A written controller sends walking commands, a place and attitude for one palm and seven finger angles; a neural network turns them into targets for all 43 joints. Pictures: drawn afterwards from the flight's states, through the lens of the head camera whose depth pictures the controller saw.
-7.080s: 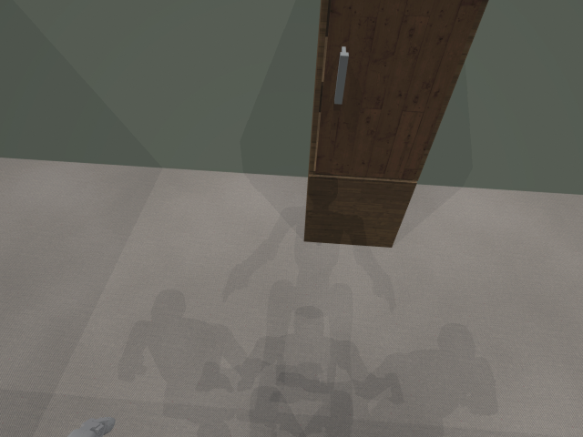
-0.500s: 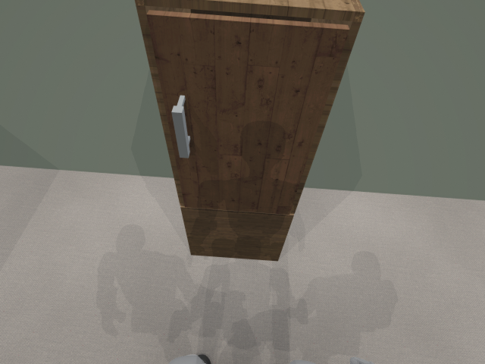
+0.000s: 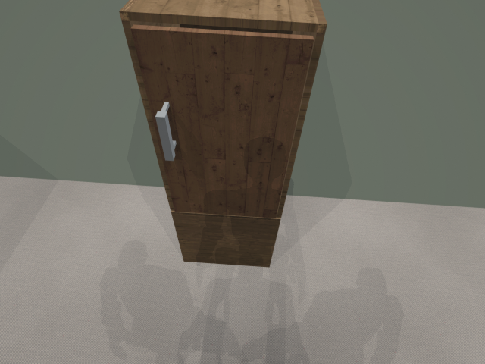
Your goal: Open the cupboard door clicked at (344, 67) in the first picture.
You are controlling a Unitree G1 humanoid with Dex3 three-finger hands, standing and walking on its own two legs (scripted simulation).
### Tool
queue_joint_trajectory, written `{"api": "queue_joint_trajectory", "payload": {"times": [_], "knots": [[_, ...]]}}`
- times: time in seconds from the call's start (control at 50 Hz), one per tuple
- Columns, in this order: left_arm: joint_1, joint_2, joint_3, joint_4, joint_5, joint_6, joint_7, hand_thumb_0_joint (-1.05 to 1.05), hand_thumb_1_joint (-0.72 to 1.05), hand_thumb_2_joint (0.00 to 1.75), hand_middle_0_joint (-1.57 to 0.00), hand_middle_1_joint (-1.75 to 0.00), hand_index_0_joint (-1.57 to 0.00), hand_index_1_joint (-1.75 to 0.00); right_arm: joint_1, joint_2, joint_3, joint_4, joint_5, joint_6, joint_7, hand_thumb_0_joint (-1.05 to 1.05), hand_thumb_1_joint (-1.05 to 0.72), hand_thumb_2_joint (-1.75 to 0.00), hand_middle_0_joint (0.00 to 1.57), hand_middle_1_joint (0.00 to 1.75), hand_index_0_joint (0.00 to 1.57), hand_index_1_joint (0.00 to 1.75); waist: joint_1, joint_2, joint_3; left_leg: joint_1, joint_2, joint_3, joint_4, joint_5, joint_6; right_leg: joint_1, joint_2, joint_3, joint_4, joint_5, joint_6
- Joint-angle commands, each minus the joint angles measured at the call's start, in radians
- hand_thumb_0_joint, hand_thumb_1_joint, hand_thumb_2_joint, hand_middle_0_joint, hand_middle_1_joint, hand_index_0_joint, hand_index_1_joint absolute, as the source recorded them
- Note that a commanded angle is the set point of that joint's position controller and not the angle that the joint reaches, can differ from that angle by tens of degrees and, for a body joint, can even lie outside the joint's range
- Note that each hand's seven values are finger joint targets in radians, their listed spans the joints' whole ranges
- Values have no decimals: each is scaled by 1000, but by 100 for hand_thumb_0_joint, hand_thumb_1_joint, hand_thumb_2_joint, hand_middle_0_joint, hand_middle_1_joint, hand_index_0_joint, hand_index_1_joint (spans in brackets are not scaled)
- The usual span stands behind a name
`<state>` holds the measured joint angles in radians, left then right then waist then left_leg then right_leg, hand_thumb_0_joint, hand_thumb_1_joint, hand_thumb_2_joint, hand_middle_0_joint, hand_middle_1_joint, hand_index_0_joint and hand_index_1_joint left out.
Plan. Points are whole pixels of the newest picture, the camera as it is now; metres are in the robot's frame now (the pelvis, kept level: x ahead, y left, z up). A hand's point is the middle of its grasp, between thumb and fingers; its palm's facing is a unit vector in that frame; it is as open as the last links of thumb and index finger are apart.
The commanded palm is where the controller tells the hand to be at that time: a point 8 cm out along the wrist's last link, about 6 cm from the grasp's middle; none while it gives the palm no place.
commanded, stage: come to a stop and stand still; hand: left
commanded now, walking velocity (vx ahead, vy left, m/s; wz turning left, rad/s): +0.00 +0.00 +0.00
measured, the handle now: (168, 132) +0.59 +0.22 +0.02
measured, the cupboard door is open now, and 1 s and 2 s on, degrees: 0 0 0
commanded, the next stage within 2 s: look again from close up in 0.40 s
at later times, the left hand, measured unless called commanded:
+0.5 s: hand out of the picture -0.02 +0.19 -0.18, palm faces +0.04 -0.98 -0.18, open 7.4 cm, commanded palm none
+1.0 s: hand out of the picture -0.04 +0.17 -0.18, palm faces +0.06 -0.99 -0.15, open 7.4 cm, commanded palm none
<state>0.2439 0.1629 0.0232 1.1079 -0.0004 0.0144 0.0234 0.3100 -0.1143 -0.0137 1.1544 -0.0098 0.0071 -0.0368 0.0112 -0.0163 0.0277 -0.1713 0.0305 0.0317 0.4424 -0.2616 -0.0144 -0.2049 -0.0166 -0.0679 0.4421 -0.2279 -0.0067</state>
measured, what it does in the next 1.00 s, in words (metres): stands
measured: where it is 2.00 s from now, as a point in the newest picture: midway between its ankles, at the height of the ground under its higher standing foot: outside the picture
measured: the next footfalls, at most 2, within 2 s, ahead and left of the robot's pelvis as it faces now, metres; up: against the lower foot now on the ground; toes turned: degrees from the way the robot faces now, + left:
left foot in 1.94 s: +0.11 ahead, +0.13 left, +0.00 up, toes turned +6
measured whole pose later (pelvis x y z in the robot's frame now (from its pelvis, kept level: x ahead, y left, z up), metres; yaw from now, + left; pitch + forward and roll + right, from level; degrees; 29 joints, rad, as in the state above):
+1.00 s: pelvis -0.02 +0.01 +0.00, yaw +0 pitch -2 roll +0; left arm 0.33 0.12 0.00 1.10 0.01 -0.01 0.03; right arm 0.32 -0.11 0.00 1.12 -0.01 -0.02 -0.03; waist 0.01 -0.01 0.02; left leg -0.20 0.01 0.04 0.46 -0.24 0.00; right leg -0.24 -0.04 -0.06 0.47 -0.21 0.00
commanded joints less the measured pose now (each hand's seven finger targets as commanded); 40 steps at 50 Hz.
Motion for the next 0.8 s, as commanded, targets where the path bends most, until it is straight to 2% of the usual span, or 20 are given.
{"api": "queue_joint_trajectory", "payload": {"times": [0.0, 0.02, 0.04, 0.08, 0.1, 0.12, 0.18, 0.22, 0.34, 0.46, 0.5, 0.56, 0.62, 0.78], "knots": [[118, 141, -8, 4, 17, -56, 39, 0, 90, 90, -20, -30, -20, -30, -62, -118, -6, -144, 8, -22, 21, 0, -90, -90, 20, 30, 20, 30, -13, 3, 65, -101, 52, -11, 73, 0, -5, -41, -186, 147, -99, 259, -38], [107, 121, -7, -24, 18, -63, 35, 0, 90, 90, -20, -30, -20, -30, 40, -80, -6, -135, -5, -27, 20, 0, -90, -90, 20, 30, 20, 30, -40, -15, -67, -53, 28, -23, 65, -24, 14, 2, -175, 157, -56, 189, -51], [79, 114, -8, -37, 16, -58, 29, 0, 90, 90, -20, -30, -20, -30, 63, -90, -5, -125, -7, -30, 17, 0, -90, -90, 20, 30, 20, 30, -43, -9, -96, -39, 36, -32, 57, 28, 23, 1, -147, 125, -39, 100, -50], [72, 94, -9, -48, 15, -49, 21, 0, 90, 90, -20, -30, -20, -30, 59, -101, -5, -122, -6, -32, 15, 0, -90, -90, 20, 30, 20, 30, -34, 7, -36, -64, 56, -58, 19, 80, 34, -36, -107, 99, -29, 3, -35], [64, 93, -9, -49, 18, -43, 19, 0, 90, 90, -20, -30, -20, -30, 57, -104, -3, -128, -7, -33, 15, 0, -90, -90, 20, 30, 20, 30, -31, 48, 7, -91, 65, -72, -3, 87, 38, -49, -94, 84, -16, -13, -31], [76, 84, -10, -49, 17, -41, 17, 0, 90, 90, -20, -30, -20, -30, 48, -105, -1, -134, -6, -35, 13, 0, -90, -90, 20, 30, 20, 30, -22, 52, 33, -117, 70, -81, -22, 82, 42, -47, -87, 84, -15, -11, -29], [95, 73, -12, -44, 16, -39, 14, 0, 90, 90, -20, -30, -20, -30, 40, -120, -2, -143, -5, -35, 10, 0, -90, -90, 20, 30, 20, 30, -19, 17, 69, -146, 65, -89, -58, 15, 45, -45, -80, 88, -26, -33, -25], [104, 72, -12, -48, 17, -35, 12, 0, 90, 90, -20, -30, -20, -30, 45, -123, -2, -141, -7, -35, 11, 0, -90, -90, 20, 30, 20, 30, -15, 45, 79, -167, 64, -100, -88, -46, 49, -39, -76, 83, -25, -46, -23], [118, 72, -9, -51, 17, -38, 10, 0, 90, 90, -20, -30, -20, -30, 44, -130, -1, -133, -6, -42, 10, 0, -90, -90, 20, 30, 20, 30, -10, 33, 48, -144, 66, -101, -105, -11, 52, -5, -84, 78, -26, 16, -19], [123, 73, -9, -49, 17, -38, 10, 0, 90, 90, -20, -30, -20, -30, 44, -130, 0, -119, -5, -41, 11, 0, -90, -90, 20, 30, 20, 30, -9, 28, 51, -139, 62, -92, -112, -15, 48, -2, -91, 84, -44, 14, -18], [123, 74, -9, -47, 17, -40, 10, 0, 90, 90, -20, -30, -20, -30, 45, -126, 1, -113, -4, -41, 11, 0, -90, -90, 20, 30, 20, 30, -8, 6, 53, -129, 63, -87, -108, -2, 48, -6, -91, 86, -51, 11, -17], [124, 72, -8, -45, 16, -41, 9, 0, 90, 90, -20, -30, -20, -30, 48, -123, 3, -101, -4, -42, 10, 0, -90, -90, 20, 30, 20, 30, -8, 25, 46, -123, 60, -81, -101, 19, 44, -3, -95, 89, -53, 21, -18], [126, 69, -8, -41, 17, -38, 10, 0, 90, 90, -20, -30, -20, -30, 48, -120, 3, -94, -4, -39, 10, 0, -90, -90, 20, 30, 20, 30, -7, 32, 67, -139, 62, -86, -117, -19, 43, -12, -92, 88, -57, -3, -18], [137, 58, -7, -36, 16, -39, 10, 0, 90, 90, -20, -30, -20, -30, 62, -105, 4, -81, -4, -37, 9, 0, -90, -90, 20, 30, 20, 30, -8, 14, 61, -135, 56, -78, -111, -28, 41, -18, -94, 97, -71, -27, -21]]}}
